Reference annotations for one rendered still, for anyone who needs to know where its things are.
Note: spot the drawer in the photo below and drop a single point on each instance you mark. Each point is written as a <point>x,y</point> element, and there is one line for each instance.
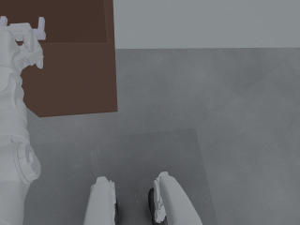
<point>66,21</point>

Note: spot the cabinet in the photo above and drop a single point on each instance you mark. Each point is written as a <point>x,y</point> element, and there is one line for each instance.
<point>76,78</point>

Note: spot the robot left hand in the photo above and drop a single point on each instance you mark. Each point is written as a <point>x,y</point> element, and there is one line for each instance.
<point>19,57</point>

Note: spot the right robot thigh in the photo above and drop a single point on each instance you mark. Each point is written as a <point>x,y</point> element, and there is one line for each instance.
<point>178,207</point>

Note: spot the handle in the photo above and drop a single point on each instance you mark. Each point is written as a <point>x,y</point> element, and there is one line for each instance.
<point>39,31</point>

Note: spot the left robot upper arm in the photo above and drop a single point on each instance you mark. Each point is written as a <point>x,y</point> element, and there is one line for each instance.
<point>19,167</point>

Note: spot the robot right shin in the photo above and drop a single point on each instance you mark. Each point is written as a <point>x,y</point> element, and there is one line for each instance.
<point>160,212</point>

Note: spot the left robot forearm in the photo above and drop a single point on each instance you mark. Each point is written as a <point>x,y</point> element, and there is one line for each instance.
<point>13,112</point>

